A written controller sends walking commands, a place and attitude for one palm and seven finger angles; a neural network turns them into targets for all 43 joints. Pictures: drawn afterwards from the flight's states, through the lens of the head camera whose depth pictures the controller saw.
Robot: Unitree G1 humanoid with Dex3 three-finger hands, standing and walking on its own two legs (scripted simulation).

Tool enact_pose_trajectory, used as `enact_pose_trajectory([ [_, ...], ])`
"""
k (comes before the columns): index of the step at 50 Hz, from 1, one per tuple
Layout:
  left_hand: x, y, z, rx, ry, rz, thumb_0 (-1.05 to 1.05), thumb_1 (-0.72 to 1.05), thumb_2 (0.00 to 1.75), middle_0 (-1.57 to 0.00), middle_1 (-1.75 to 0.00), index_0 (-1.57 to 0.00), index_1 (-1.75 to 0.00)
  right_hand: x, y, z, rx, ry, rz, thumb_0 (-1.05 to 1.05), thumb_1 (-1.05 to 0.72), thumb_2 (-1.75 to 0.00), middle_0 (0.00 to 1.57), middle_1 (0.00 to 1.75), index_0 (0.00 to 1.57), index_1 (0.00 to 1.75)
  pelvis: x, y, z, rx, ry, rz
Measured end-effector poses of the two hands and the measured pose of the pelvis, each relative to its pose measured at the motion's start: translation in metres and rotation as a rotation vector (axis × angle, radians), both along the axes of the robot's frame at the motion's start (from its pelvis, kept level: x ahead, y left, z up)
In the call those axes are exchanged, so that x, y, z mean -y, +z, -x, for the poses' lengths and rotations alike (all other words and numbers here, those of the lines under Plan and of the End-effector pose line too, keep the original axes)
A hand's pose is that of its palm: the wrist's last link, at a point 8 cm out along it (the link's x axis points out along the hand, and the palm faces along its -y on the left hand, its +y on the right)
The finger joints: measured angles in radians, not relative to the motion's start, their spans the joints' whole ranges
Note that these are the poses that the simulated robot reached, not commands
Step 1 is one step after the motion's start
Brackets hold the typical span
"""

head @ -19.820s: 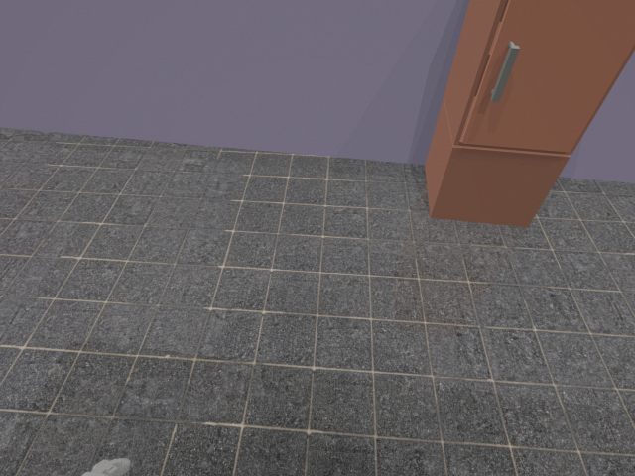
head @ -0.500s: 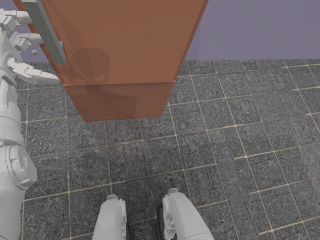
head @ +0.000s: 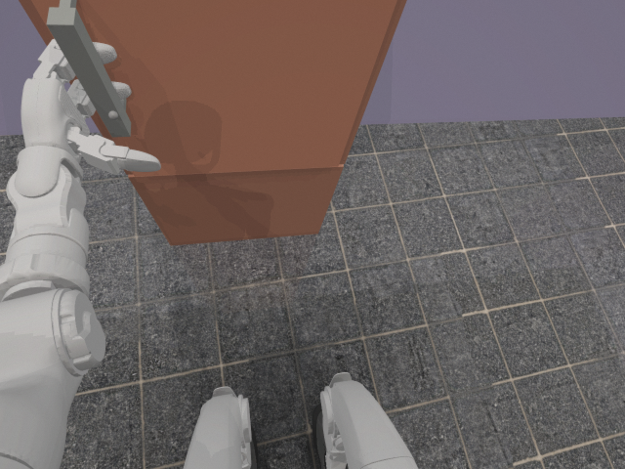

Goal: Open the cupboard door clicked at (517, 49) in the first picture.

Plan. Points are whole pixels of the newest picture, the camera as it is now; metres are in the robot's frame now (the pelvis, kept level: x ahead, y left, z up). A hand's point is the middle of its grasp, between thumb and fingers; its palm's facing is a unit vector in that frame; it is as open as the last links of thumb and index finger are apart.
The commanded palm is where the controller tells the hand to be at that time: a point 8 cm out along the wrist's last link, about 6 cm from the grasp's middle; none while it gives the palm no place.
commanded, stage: slide the fingers in behind the handle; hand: left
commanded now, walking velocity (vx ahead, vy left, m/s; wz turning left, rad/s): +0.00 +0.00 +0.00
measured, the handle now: (98, 69) +0.59 +0.21 +0.06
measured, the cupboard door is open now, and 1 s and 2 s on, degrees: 0 2 28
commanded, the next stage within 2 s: close the thumb around the handle in 0.42 s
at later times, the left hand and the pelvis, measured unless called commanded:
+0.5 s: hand (113, 114) +0.53 +0.19 +0.05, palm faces +0.04 -1.00 -0.02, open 14.0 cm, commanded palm +0.50 +0.23 +0.05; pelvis +0.00 -0.01 +0.00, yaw +0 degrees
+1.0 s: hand (112, 118) +0.52 +0.19 +0.05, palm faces +0.03 -1.00 -0.02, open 7.9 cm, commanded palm +0.51 +0.22 +0.05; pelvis +0.00 +0.00 +0.00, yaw +0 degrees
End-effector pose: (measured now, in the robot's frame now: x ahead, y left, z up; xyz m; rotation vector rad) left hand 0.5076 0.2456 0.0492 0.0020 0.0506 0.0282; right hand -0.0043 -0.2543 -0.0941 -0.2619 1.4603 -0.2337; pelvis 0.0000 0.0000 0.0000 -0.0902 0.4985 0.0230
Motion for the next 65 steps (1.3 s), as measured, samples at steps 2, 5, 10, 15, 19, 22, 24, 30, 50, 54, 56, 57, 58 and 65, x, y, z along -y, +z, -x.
enact_pose_trajectory([
  [2,0.004,0.001,0.0,0.01,0.004,-0.006,-0.02,-0.5,0.3,-0.29,-1.2,-0.3,-1.2,0.002,0.0,-0.001,0.007,0.002,-0.001,0.01,-0.9,-0.9,0.21,0.3,0.2,0.3,0.001,0.0,0.0,0.001,0.0,-0.002],
  [5,0.005,0.002,0.0,0.017,0.017,-0.013,-0.02,-0.5,0.3,-0.3,-1.2,-0.3,-1.2,0.005,-0.001,-0.003,0.013,0.002,-0.003,0.01,-0.9,-0.9,0.21,0.3,0.2,0.3,0.004,0.0,0.0,0.003,-0.002,-0.005],
  [10,0.006,0.003,0.002,0.014,0.022,-0.026,-0.02,-0.5,0.3,-0.29,-1.19,-0.28,-1.2,0.01,-0.002,-0.005,0.015,0.001,-0.006,0.01,-0.9,-0.9,0.2,0.3,0.2,0.29,0.007,0.0,-0.001,0.006,-0.003,-0.01],
  [15,0.007,0.003,0.004,0.012,0.023,-0.027,-0.02,-0.5,0.3,-0.29,-1.18,-0.28,-1.2,0.014,-0.003,-0.006,0.013,0.001,-0.006,0.01,-0.9,-0.9,0.2,0.3,0.2,0.29,0.011,0.001,-0.001,0.007,-0.003,-0.015],
  [19,0.006,0.003,0.004,0.011,0.021,-0.025,-0.02,-0.5,0.3,-0.28,-1.19,-0.28,-1.2,0.018,-0.003,-0.008,0.013,0.006,-0.002,0.01,-0.9,-0.9,0.2,0.3,0.2,0.29,0.013,0.0,-0.001,0.008,-0.002,-0.017],
  [22,0.005,0.004,0.003,0.019,0.018,-0.021,-0.02,-0.5,0.3,-0.29,-1.19,-0.29,-1.2,0.02,-0.003,-0.01,0.021,0.006,0.007,0.01,-0.9,-0.9,0.2,0.3,0.2,0.29,0.014,0.0,-0.001,0.007,-0.004,-0.017],
  [24,0.004,0.005,0.004,0.026,0.017,-0.021,-0.02,-0.5,0.3,-0.29,-1.19,-0.29,-1.2,0.021,-0.002,-0.011,0.027,0.004,0.011,0.01,-0.9,-0.9,0.2,0.3,0.2,0.29,0.015,0.0,-0.001,0.006,-0.005,-0.017],
  [30,0.001,0.007,0.007,0.019,0.003,-0.018,-0.02,-0.48,0.31,-0.29,-1.19,-0.3,-1.2,0.021,-0.001,-0.013,0.042,0.005,0.012,0.01,-0.9,-0.9,0.2,0.3,0.2,0.29,0.014,0.001,-0.001,0.012,-0.006,-0.016],
  [50,0.001,0.004,0.008,0.02,0.005,-0.018,-0.01,0.37,0.67,-0.35,-1.28,-0.36,-1.29,0.008,-0.005,-0.003,0.034,0.007,0.007,0.01,-0.9,-0.9,0.2,0.3,0.2,0.3,0.004,-0.003,0.005,0.013,-0.001,-0.008],
  [54,0.001,0.002,0.005,0.022,0.0,-0.017,0.0,0.59,0.77,-0.37,-1.31,-0.38,-1.31,0.007,-0.005,0.001,0.02,0.005,0.01,0.01,-0.9,-0.9,0.21,0.3,0.2,0.3,0.002,-0.004,0.006,0.006,-0.001,-0.005],
  [56,0.003,0.002,0.004,0.026,-0.01,-0.018,0.0,0.67,0.8,-0.38,-1.32,-0.38,-1.32,0.006,-0.005,0.003,0.014,0.004,0.01,0.01,-0.9,-0.9,0.2,0.3,0.2,0.29,0.002,-0.004,0.006,0.004,-0.001,-0.005],
  [57,0.005,0.002,0.004,0.028,-0.015,-0.018,0.0,0.69,0.81,-0.38,-1.33,-0.38,-1.33,0.006,-0.005,0.003,0.011,0.003,0.01,0.01,-0.9,-0.9,0.2,0.3,0.2,0.29,0.002,-0.004,0.006,0.003,-0.001,-0.005],
  [58,0.005,0.002,0.004,0.028,-0.011,-0.015,0.0,0.69,0.82,-0.38,-1.33,-0.38,-1.33,0.005,-0.005,0.004,0.008,0.002,0.01,0.01,-0.9,-0.9,0.2,0.3,0.2,0.29,0.001,-0.004,0.005,0.003,-0.001,-0.004],
  [65,0.006,0.002,0.003,0.022,0.004,-0.01,0.01,0.68,0.82,-0.36,-1.34,-0.37,-1.35,0.005,-0.004,0.005,0.01,-0.001,0.007,0.01,-0.9,-0.9,0.21,0.3,0.2,0.29,0.002,-0.004,0.005,0.006,-0.003,-0.005],
])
